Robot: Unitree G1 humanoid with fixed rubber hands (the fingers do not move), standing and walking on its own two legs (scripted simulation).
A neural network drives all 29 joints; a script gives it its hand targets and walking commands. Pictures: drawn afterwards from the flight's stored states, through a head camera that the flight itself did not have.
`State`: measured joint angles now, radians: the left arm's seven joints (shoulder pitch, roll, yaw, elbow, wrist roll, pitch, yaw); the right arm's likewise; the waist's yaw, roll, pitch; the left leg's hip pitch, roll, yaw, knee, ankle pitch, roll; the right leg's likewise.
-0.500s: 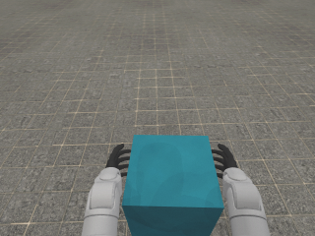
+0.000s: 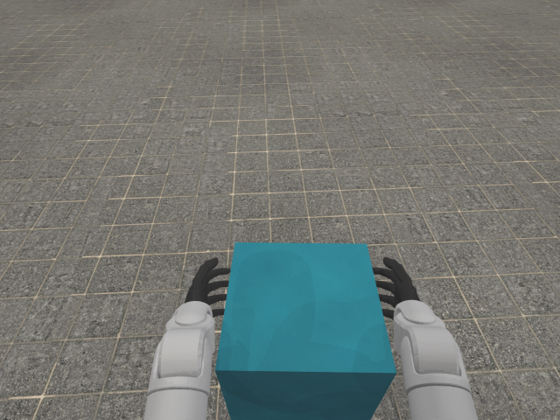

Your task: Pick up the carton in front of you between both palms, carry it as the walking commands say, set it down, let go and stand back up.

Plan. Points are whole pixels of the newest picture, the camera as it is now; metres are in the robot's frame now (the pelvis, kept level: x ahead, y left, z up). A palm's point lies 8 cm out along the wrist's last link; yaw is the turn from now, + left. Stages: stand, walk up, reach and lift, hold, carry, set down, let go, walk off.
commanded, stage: hold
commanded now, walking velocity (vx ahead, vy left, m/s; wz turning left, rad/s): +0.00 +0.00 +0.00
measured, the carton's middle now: (299, 340) +0.28 +0.00 -0.06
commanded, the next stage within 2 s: set down in 0.18 s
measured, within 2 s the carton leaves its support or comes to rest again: neither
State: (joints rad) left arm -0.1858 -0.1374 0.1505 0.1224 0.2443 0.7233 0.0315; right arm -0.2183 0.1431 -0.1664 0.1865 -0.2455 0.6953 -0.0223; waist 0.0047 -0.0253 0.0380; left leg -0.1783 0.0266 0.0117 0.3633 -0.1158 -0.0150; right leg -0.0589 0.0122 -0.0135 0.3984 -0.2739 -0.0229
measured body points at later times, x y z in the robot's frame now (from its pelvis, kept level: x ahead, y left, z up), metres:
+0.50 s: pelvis -0.04 +0.04 -0.01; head -0.03 +0.05 +0.43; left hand +0.33 +0.15 +0.01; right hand +0.30 -0.15 +0.01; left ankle +0.05 +0.13 -0.74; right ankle -0.03 -0.10 -0.74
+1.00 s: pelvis -0.05 +0.02 -0.13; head +0.18 +0.02 +0.26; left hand +0.39 +0.14 -0.21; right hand +0.36 -0.16 -0.20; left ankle +0.05 +0.14 -0.74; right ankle -0.03 -0.10 -0.74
